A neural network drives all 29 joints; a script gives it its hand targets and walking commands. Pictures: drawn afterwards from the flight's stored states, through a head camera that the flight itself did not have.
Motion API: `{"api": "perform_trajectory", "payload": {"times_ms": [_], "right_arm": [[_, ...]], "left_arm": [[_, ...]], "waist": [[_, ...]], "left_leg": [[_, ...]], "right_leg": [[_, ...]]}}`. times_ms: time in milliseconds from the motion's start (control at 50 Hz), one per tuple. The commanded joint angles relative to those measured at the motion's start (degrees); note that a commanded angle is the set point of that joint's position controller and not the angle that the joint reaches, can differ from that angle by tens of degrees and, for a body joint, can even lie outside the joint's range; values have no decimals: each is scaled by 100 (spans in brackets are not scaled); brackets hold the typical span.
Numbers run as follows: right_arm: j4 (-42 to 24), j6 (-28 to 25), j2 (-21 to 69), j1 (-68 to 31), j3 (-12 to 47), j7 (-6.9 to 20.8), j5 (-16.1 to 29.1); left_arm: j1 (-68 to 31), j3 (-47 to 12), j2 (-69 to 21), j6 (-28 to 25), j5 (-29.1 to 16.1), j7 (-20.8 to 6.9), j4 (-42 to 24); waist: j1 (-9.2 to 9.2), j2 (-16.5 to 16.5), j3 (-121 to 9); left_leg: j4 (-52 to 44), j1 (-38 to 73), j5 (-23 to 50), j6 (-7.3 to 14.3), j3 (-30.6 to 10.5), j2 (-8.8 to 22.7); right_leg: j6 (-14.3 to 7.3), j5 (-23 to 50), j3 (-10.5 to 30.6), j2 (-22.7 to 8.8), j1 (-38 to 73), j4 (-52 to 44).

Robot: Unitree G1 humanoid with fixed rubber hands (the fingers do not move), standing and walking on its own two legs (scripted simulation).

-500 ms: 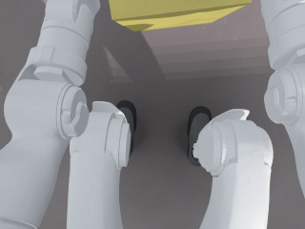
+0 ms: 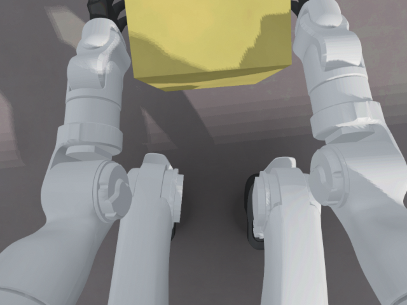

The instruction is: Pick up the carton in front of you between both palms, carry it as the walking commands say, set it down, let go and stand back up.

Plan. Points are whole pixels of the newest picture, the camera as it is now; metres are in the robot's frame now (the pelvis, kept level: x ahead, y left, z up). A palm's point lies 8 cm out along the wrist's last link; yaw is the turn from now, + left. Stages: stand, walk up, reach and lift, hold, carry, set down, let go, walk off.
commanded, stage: reach and lift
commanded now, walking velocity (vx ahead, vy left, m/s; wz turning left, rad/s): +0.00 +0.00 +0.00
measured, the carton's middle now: (206, 23) +0.55 +0.01 -0.19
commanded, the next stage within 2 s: none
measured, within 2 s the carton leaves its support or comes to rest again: neither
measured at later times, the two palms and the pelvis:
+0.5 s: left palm (23, 0) +0.48 +0.15 +0.06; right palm out of the picture +0.50 -0.15 +0.06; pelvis -0.02 +0.01 +0.12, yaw -1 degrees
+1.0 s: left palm out of the picture +0.44 +0.15 +0.22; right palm out of the picture +0.44 -0.15 +0.22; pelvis +0.03 +0.00 +0.25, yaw -2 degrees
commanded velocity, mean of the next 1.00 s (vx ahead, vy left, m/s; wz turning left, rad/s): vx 0.00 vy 0.00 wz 0.00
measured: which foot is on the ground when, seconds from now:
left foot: down 0.00-1.00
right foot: down 0.00-1.00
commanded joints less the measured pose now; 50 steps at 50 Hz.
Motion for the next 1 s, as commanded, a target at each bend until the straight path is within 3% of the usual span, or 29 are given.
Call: {"api": "perform_trajectory", "payload": {"times_ms": [0, 80, 140, 220, 380, 520, 600, 720, 980], "right_arm": [[-856, 61, 6788, -2862, 1766, 1652, 165], [46, 153, 6681, -2611, 855, 1875, -487], [246, 176, 6628, -2819, 477, 2008, -730], [373, 244, 6603, -2921, 163, 2052, -958], [-141, 475, 7087, -2641, 498, 2129, -858], [-894, 588, 7608, -1921, 1323, 2187, -497], [-1118, 561, 7862, -1426, 1709, 2149, -350], [-1009, 487, 8033, -652, 1753, 2055, -454], [-1140, 349, 8155, 717, 1770, 1965, -722]], "left_arm": [[-4174, -2800, -6081, 96, -372, -1985, -963], [-3550, -1851, -6133, 245, 471, -2051, 94], [-3587, -1376, -6051, 252, 856, -2049, 304], [-3804, -1183, -5988, 285, 1078, -2048, 219], [-3754, -1947, -6659, 560, 730, -2231, -376], [-2790, -2662, -7101, 681, 444, -2375, -769], [-2159, -2873, -7174, 622, 385, -2367, -825], [-1314, -2835, -7234, 530, 535, -2348, -621], [-99, -3055, -7439, 412, 685, -2348, -694]], "waist": [[-131, -598, -8486], [-2, -489, -6533], [114, -521, -6299], [81, -510, -6496], [-144, -223, -8004], [-126, -298, -8472], [-45, -445, -8152], [-20, -528, -7189], [-202, -215, -6078]], "left_leg": [[-1432, 3268, 2692, 215, 1047, -442], [-2151, 3012, 1360, 280, 939, -421], [-2520, 3213, 951, 346, 900, -418], [-2915, 3483, 620, 385, 898, -411], [-3416, 4576, 1102, 292, 964, -433], [-3788, 5329, 2065, 244, 910, -453], [-4082, 5579, 2275, 264, 820, -477], [-4694, 5923, 2097, 337, 660, -513], [-6126, 7480, 2037, 387, 385, -460]], "right_leg": [[-69, 3199, -650, 580, 5054, -1499], [-138, 1362, -744, 597, 3527, -2232], [-170, 857, -753, 599, 3311, -2556], [-188, 533, -722, 620, 3629, -2959], [-141, 1050, -749, 661, 4744, -3510], [-47, 2095, -658, 675, 5779, -3898], [7, 2383, -570, 684, 6229, -4186], [30, 2247, -443, 688, 6624, -4828], [-83, 2131, -160, 599, 8053, -6271]]}}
